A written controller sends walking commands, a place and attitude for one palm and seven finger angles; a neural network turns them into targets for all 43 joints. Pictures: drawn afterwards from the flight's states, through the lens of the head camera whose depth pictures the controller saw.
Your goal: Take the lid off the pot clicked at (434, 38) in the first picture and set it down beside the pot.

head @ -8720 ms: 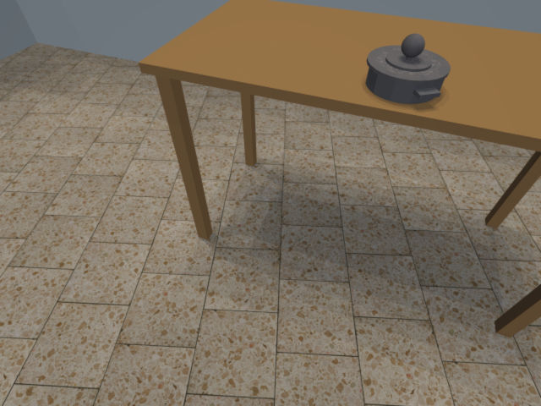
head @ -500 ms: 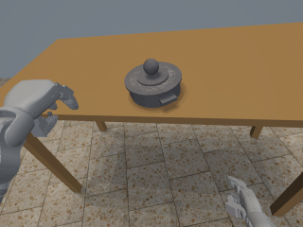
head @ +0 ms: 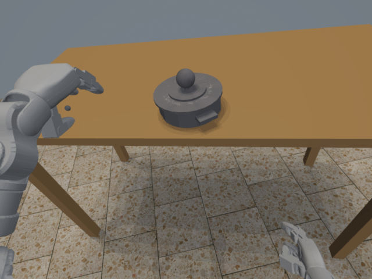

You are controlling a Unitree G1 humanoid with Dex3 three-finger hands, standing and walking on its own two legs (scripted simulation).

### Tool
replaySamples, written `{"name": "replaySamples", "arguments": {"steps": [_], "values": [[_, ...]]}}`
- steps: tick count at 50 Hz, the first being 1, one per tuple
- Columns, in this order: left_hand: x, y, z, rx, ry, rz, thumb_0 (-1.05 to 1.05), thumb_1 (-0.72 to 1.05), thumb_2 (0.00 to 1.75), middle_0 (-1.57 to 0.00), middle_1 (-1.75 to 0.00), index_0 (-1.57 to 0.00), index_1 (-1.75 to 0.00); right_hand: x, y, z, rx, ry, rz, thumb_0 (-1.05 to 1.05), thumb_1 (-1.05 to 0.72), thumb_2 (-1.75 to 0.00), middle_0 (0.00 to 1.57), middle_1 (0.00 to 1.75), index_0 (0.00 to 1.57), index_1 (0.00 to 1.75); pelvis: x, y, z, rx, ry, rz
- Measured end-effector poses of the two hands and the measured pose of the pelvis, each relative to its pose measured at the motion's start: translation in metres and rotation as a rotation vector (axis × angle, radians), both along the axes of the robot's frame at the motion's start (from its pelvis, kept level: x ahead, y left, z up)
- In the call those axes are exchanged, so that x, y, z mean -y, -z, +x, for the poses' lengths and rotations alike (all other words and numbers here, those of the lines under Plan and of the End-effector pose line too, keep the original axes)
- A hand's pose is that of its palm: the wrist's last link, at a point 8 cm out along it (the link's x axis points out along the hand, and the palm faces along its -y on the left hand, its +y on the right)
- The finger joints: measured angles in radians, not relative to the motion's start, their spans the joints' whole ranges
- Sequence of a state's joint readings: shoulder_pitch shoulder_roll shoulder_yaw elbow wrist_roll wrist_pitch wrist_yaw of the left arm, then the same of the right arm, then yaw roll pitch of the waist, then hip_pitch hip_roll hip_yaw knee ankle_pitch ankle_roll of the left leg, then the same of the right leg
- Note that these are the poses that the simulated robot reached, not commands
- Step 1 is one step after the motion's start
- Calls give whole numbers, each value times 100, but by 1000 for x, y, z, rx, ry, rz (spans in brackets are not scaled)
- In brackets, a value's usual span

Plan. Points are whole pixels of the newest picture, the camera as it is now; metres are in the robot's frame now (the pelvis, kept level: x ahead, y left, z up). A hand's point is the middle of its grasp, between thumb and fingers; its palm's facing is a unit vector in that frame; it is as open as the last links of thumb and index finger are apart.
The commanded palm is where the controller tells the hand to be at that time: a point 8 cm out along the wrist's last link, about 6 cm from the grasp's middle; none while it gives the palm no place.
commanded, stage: move the open hand above the knob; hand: left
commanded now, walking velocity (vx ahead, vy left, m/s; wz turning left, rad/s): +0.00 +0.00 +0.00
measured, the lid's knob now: (185, 78) +0.56 +0.07 +0.17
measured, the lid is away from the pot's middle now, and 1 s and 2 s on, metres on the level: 0.00 0.00 0.00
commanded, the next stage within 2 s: none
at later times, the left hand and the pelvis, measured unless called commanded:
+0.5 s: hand (101, 83) +0.39 +0.20 +0.26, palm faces +0.01 +0.02 -1.00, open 10.1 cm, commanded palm +0.35 +0.19 +0.32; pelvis +0.01 +0.00 +0.00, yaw +0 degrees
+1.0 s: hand (147, 81) +0.44 +0.12 +0.24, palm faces -0.07 +0.01 -1.00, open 10.1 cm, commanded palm +0.41 +0.14 +0.32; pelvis +0.04 -0.01 +0.00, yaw +0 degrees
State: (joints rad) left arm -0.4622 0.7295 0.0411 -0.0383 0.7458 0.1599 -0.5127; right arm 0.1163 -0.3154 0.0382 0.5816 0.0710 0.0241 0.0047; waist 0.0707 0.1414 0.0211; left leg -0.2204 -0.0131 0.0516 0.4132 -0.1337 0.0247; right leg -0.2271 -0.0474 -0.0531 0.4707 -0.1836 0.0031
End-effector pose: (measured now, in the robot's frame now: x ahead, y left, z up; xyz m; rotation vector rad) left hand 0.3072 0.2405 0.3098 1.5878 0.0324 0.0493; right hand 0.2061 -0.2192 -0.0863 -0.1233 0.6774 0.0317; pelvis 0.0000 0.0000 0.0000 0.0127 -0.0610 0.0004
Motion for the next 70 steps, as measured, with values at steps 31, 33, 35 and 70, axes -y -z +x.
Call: {"name": "replaySamples", "arguments": {"steps": [31, 33, 35, 70], "values": [[68, 10, 79, -49, 91, -20, 0, -43, 173, -89, -8, -89, -8, -4, 12, 12, -98, -13, 20, 2, -90, -90, 20, 30, 20, 30, -1, -1, 25, -44, -5, 5], [82, 14, 81, -61, 136, 0, 0, -43, 173, -89, -8, -89, -8, -1, 13, 14, -97, -8, 11, 2, -90, -90, 20, 30, 20, 30, -1, -1, 28, -43, -5, 6], [90, 10, 86, -53, 164, 13, 0, -43, 173, -89, -8, -89, -8, 1, 13, 16, -94, -1, 6, 2, -90, -90, 20, 30, 20, 30, 0, -1, 30, -42, -3, 7], [163, -18, 168, -55, 178, -17, 0, -43, 173, -89, -8, -89, -8, 2, 21, 17, -177, 49, 17, 1, -90, -90, 20, 30, 20, 30, 2, -3, 56, -84, 7, 14]]}}
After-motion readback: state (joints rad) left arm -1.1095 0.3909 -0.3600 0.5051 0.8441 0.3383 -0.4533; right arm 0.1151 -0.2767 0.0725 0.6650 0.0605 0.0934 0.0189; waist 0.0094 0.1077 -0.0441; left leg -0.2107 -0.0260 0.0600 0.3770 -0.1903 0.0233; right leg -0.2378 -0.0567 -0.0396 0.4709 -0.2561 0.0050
